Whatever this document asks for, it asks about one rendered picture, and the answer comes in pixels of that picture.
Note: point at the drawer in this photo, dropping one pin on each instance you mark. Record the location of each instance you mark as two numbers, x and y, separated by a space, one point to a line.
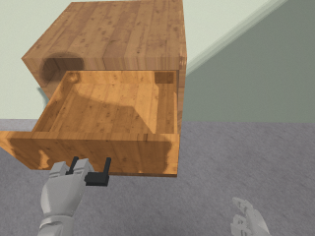
129 116

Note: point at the cabinet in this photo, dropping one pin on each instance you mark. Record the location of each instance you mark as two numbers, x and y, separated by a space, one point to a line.
122 35

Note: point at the left robot hand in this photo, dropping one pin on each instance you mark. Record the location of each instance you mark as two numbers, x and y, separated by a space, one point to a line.
62 194

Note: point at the robot left forearm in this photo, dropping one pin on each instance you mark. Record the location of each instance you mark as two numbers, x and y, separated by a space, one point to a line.
56 225

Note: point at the right robot hand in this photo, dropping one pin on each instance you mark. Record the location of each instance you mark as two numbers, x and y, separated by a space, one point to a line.
252 224

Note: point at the handle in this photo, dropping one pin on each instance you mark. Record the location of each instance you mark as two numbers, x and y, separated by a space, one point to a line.
93 178

